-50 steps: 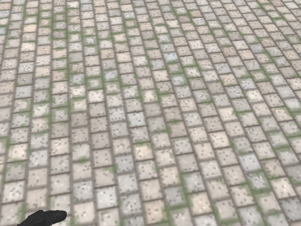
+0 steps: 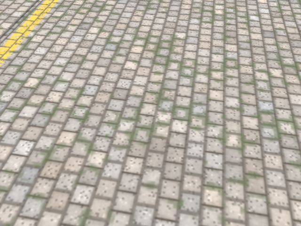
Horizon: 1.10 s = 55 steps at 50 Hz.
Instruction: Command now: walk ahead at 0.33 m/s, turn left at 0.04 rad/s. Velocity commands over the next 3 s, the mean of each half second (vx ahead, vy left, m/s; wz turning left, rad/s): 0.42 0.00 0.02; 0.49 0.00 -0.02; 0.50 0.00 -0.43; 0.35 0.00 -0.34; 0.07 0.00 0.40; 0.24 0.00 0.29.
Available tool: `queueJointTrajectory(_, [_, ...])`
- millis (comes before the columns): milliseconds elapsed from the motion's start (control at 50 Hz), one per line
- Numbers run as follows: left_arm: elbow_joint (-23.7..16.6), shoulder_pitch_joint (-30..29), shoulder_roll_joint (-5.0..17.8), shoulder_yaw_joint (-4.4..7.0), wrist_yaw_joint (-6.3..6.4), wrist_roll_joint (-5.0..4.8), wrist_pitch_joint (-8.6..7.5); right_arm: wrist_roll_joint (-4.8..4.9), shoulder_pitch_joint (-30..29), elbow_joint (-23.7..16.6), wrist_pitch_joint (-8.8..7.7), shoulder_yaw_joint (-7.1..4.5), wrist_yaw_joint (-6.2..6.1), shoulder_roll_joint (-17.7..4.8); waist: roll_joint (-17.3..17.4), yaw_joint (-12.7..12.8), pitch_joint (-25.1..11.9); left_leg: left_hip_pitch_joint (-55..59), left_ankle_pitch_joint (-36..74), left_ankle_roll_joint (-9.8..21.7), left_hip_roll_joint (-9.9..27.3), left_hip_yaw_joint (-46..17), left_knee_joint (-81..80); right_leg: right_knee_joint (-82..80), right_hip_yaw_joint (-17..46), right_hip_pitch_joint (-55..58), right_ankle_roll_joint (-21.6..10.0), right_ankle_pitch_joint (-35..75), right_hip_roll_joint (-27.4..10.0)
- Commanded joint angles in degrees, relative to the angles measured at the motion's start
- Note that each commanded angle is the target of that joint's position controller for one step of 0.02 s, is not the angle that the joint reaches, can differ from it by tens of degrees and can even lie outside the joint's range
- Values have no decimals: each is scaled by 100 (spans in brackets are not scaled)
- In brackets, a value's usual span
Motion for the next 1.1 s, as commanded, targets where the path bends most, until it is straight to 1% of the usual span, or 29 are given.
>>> queueJointTrajectory(20, [-524,-872,771,138,0,-33,-141,29,423,-82,-194,-234,41,-558,-701,-535,431,1182,540,181,258,-330,-811,-994,961,-1394,-704,-566,-729])
queueJointTrajectory(40, [-684,-1063,417,38,-4,-5,-210,-6,990,78,-202,-360,24,-940,423,-667,260,1928,-293,525,998,-1748,-1447,538,33,-2226,-304,-8,-9])
queueJointTrajectory(60, [-901,-1222,518,39,23,-17,-321,-12,1418,103,-239,-467,91,-1345,1440,-858,207,2426,-377,1175,2062,-3647,-2177,2010,-139,-3156,-152,-521,326])
queueJointTrajectory(80, [-907,-1208,777,136,18,-80,-385,-66,1376,116,-307,-354,89,-1038,1035,-710,383,2542,-3,1409,2354,-3964,-2186,3083,268,-3869,-217,-1042,122])
queueJointTrajectory(120, [-769,-952,678,123,-74,-123,-463,-78,1097,35,-383,-260,73,-787,486,-429,410,2574,467,1097,2042,-3013,-2172,3504,407,-4203,-469,-248,-265])
queueJointTrajectory(180, [-776,-1158,491,94,-232,-20,-448,-83,974,51,-288,-150,55,-578,497,-328,467,2111,1970,727,1580,-1802,-2399,2795,159,-3797,-388,612,-470])
queueJointTrajectory(260, [-1037,-1875,152,-62,-333,44,-402,-48,1148,159,-219,-179,-51,-841,456,-473,602,1338,2380,658,1244,-924,-2613,1163,-220,-3005,-59,1667,-198])
queueJointTrajectory(320, [-1205,-2303,242,-81,-363,-8,-391,-30,1405,311,-236,-205,-77,-998,572,-561,745,1038,2167,621,1352,-784,-2762,396,-312,-2375,-67,2230,16])
queueJointTrajectory(380, [-1310,-2400,454,-33,-404,-28,-407,34,1386,434,-227,-224,-80,-1014,588,-392,815,1494,2620,477,1625,-726,-2564,28,-150,-2302,-322,2169,19])
queueJointTrajectory(420, [-1245,-2041,662,61,-401,-5,-420,10,1290,454,-181,-259,-89,-1120,672,-108,474,1816,4153,334,1664,-599,-1967,-16,-272,-1700,-520,1870,206])
queueJointTrajectory(460, [-789,-511,1020,286,-309,-3,-375,-44,1213,436,-90,-227,-117,-1074,658,661,-506,1353,5412,63,1290,-254,-95,14,-465,387,-811,1751,438])
queueJointTrajectory(480, [-592,497,1420,390,-228,55,-334,-164,1334,296,-79,-122,-137,-833,-97,928,-1315,-20,3496,-121,954,-98,1803,178,903,2174,-1160,1476,-721])
queueJointTrajectory(500, [-488,675,1645,397,-302,96,-337,-66,2156,309,-191,88,-69,6,-1706,383,-2167,-1893,-853,-430,-143,-507,3682,-867,3921,3540,-2030,-493,-1941])
queueJointTrajectory(520, [-524,405,1094,257,-308,35,-359,93,1595,322,-311,-54,-45,-662,-1125,602,-1588,-2494,-934,-323,107,-1083,4290,-1532,4243,3050,-1765,-1223,-1770])
queueJointTrajectory(540, [-581,-68,906,196,-291,35,-379,219,988,119,-376,-145,-28,-946,-831,492,-691,-2835,-399,-236,396,-870,4314,-1627,3357,2222,-1537,-899,-1634])
queueJointTrajectory(560, [-652,-475,830,169,-293,72,-403,171,726,70,-406,-131,-69,-916,-288,286,-295,-2581,155,-214,699,-727,4052,-1727,2701,1362,-1442,-111,-1450])
queueJointTrajectory(580, [-676,-713,706,146,-308,142,-433,57,620,70,-394,-164,-98,-870,-185,106,-61,-2316,488,-228,889,-694,3753,-1835,2176,699,-1406,539,-1231])
queueJointTrajectory(620, [-638,-853,556,114,-316,209,-498,18,865,144,-272,-158,-101,-664,-424,-175,-86,-1764,786,-253,1091,-746,3448,-2128,1639,106,-1415,955,-979])
queueJointTrajectory(720, [-398,-464,802,157,-207,137,-542,-87,74,-125,-155,-137,-127,-594,-218,-80,371,-2467,1713,-538,1216,-616,2228,-2552,1012,-78,-1540,1488,-917])
queueJointTrajectory(800, [-264,-71,937,163,-120,74,-471,-76,-699,-304,-260,-51,-42,-433,-170,204,453,-2316,2862,-575,996,-371,722,-2530,462,141,-1295,1896,-688])
queueJointTrajectory(900, [10,535,1003,169,-101,25,-325,6,-1569,-612,-335,22,136,-421,-171,505,623,-2409,2810,-492,769,-251,-190,-2210,417,1000,-1278,2084,-969])
queueJointTrajectory(940, [80,654,1034,188,-79,3,-245,5,-1715,-738,-374,3,201,-517,-229,432,621,-2341,2365,-383,684,-322,-429,-1888,622,1336,-1223,2444,-1151])
queueJointTrajectory(980, [57,537,1152,229,-51,-8,-189,0,-1318,-668,-413,-71,215,-719,-400,131,381,-1651,1911,-258,499,-252,-599,-1416,746,1457,-1120,3286,-1186])
queueJointTrajectory(1000, [18,387,1173,227,-46,-5,-167,-8,-688,-499,-434,-169,188,-900,-411,-249,1,-699,1921,-125,347,-113,-784,-738,619,1306,-1007,4075,-995])
queueJointTrajectory(1020, [-60,343,992,150,-46,55,-173,-56,302,-237,-442,-312,128,-1225,-325,-688,-749,921,2091,101,575,-272,-563,450,425,629,-824,3934,-660])
queueJointTrajectory(1040, [-264,718,417,-25,-78,125,-251,-202,1155,-110,-423,-453,68,-1792,659,-756,-1816,3373,1821,746,2055,-2146,-406,2618,45,-1419,-445,2022,66])
queueJointTrajectory(1060, [-199,1058,208,-100,-94,37,-352,-159,1339,-28,-367,-404,92,-1603,1584,-669,-2450,4034,867,1157,2755,-4014,-1179,3797,464,-2612,-317,-1357,555])
queueJointTrajectory(1080, [-232,567,871,85,-95,-145,-387,-122,1064,-68,-355,-258,72,-1091,1022,-760,-1605,3392,367,864,2526,-3497,-1422,4289,763,-3114,-362,-1156,219])
queueJointTrajectory(1100, [-365,177,971,132,-79,-185,-395,-89,613,-110,-355,-196,52,-910,813,-635,-839,2550,557,655,2352,-2673,-1604,4239,586,-3260,-385,-599,-49])
Next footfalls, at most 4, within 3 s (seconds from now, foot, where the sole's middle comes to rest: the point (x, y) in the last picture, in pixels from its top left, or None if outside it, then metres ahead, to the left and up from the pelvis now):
0.46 right None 0.38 -0.15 -0.77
1.02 left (141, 196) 0.68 0.08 -0.77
1.56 right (198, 155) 0.92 -0.21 -0.77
2.00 left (182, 113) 1.22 -0.15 -0.77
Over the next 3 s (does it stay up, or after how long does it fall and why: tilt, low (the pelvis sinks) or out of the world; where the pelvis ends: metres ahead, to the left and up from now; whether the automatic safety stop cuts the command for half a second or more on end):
stays up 1.16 -0.19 0.01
